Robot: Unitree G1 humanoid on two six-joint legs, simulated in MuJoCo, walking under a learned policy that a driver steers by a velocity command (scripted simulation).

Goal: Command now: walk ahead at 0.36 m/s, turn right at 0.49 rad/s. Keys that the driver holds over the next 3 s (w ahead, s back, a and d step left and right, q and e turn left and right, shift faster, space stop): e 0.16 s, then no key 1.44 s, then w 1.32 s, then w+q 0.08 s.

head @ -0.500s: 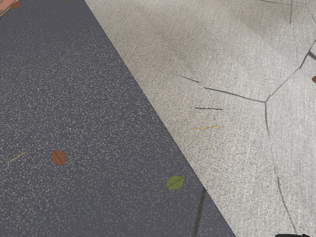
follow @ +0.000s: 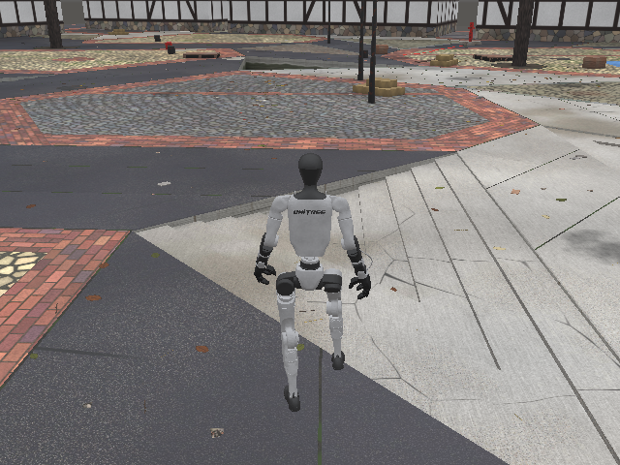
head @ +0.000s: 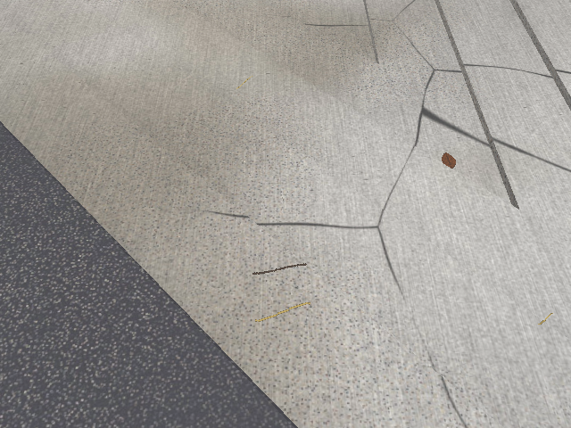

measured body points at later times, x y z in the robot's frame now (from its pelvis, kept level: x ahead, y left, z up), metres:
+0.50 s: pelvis +0.15 -0.02 -0.01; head +0.19 -0.04 +0.44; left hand +0.35 +0.21 -0.11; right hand +0.24 -0.32 -0.12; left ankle +0.23 +0.14 -0.72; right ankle +0.20 -0.11 -0.74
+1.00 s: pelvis +0.21 +0.01 -0.01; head +0.22 +0.01 +0.44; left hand +0.36 +0.24 -0.13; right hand +0.26 -0.26 -0.13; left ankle +0.22 +0.13 -0.74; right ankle +0.20 -0.11 -0.74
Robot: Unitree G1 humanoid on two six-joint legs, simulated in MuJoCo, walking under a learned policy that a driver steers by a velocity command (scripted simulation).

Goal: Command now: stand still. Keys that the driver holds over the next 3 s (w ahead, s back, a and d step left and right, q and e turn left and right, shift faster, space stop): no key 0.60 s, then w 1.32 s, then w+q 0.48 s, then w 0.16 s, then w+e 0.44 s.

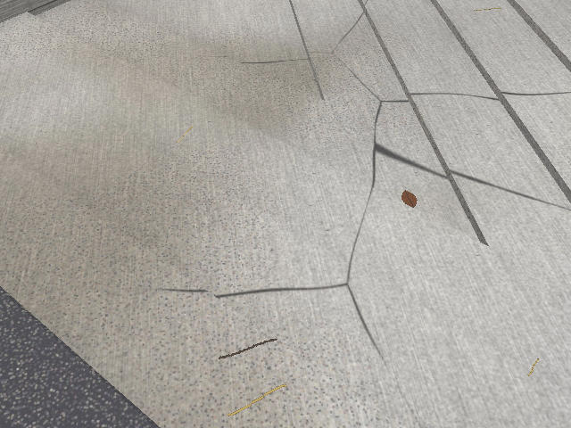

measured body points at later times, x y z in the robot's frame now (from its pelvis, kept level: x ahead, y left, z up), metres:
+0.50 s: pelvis +0.00 +0.01 +0.00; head +0.01 +0.01 +0.45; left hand +0.06 +0.27 -0.14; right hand +0.05 -0.24 -0.14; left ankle -0.01 +0.12 -0.73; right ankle +0.02 -0.12 -0.73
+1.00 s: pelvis +0.08 -0.03 +0.01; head +0.08 -0.04 +0.46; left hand +0.04 +0.22 -0.13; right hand +0.16 -0.29 -0.14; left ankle +0.05 +0.11 -0.66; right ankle +0.03 -0.11 -0.73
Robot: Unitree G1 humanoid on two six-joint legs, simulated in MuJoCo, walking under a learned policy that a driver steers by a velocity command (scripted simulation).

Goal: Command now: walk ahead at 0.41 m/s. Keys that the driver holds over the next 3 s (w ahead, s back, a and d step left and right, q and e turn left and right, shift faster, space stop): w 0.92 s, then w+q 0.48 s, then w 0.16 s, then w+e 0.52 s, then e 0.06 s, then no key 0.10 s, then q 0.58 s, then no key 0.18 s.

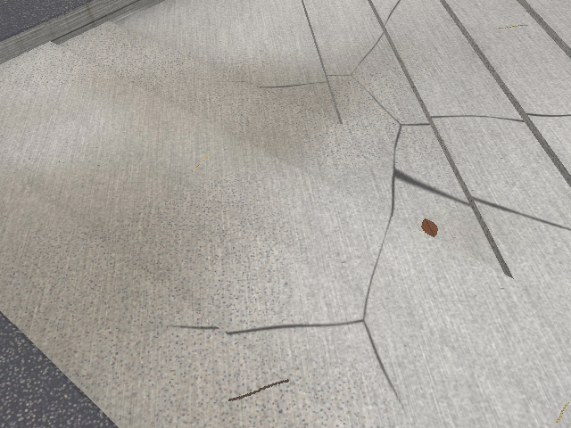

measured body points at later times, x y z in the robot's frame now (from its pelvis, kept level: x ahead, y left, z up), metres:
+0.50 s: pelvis +0.29 +0.07 -0.02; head +0.32 +0.07 +0.42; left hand +0.29 +0.33 -0.17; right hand +0.42 -0.18 -0.15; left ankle +0.35 +0.15 -0.75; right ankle +0.14 -0.08 -0.65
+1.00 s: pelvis +0.58 +0.01 -0.08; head +0.59 -0.01 +0.37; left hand +0.64 +0.25 -0.22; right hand +0.63 -0.25 -0.23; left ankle +0.51 +0.15 -0.68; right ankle +0.62 -0.08 -0.81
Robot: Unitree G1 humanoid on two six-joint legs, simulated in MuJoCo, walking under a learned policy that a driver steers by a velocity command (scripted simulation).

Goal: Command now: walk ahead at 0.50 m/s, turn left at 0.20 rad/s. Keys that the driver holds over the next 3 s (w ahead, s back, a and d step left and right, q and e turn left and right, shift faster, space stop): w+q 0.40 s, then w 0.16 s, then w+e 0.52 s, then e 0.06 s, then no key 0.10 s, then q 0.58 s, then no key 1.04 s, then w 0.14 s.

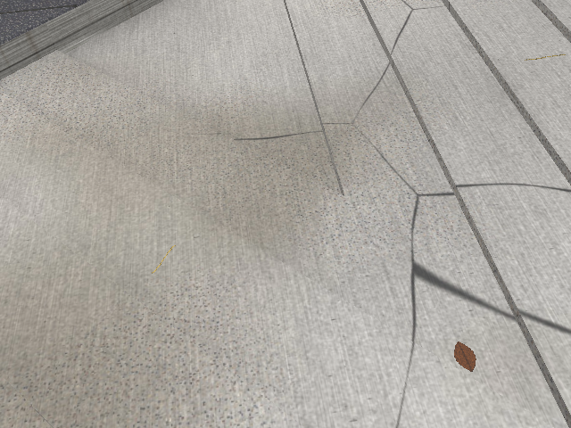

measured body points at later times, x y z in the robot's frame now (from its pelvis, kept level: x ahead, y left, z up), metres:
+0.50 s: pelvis +0.25 +0.11 -0.01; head +0.28 +0.13 +0.44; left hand +0.22 +0.39 -0.15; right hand +0.46 -0.10 -0.11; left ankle +0.30 +0.20 -0.73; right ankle +0.14 -0.07 -0.63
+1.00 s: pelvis +0.56 +0.16 -0.04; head +0.59 +0.17 +0.41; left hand +0.74 +0.41 -0.14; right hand +0.56 -0.12 -0.17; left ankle +0.31 +0.21 -0.71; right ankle +0.68 +0.10 -0.77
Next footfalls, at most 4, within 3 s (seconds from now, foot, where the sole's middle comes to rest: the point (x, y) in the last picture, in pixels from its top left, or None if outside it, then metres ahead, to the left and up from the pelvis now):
0.40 left None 0.34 0.22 -0.77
1.00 right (270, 349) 0.72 0.10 -0.80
1.40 left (203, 267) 0.98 0.30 -0.80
1.82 right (279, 279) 0.93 0.08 -0.80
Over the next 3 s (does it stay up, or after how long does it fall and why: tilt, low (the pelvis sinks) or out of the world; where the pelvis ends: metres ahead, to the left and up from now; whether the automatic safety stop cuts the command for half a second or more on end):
stays up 0.87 0.20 -0.04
